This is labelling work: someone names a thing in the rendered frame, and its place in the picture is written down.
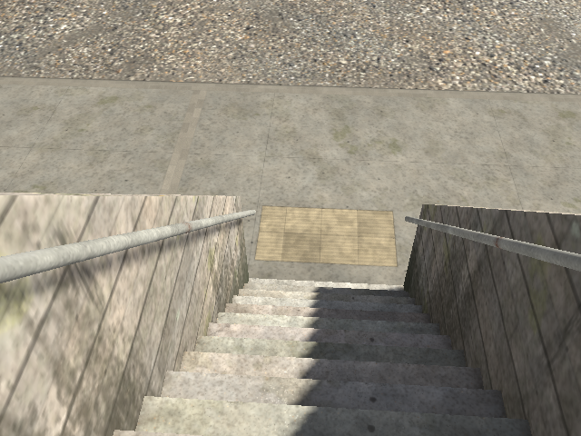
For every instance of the stairs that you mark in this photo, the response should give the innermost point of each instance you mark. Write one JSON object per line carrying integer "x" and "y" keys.
{"x": 305, "y": 358}

